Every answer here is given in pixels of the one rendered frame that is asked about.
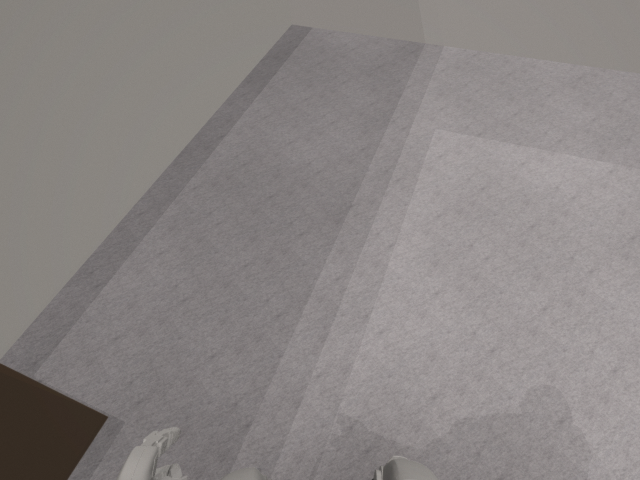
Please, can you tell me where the robot left hand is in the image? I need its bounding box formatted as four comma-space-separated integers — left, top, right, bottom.
116, 427, 187, 480

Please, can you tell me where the right robot thigh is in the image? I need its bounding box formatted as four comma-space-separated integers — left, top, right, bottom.
374, 459, 438, 480

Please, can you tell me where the cabinet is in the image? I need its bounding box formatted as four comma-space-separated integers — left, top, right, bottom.
0, 363, 108, 480

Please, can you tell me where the robot right shin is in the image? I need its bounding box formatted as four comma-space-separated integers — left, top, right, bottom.
386, 456, 408, 464

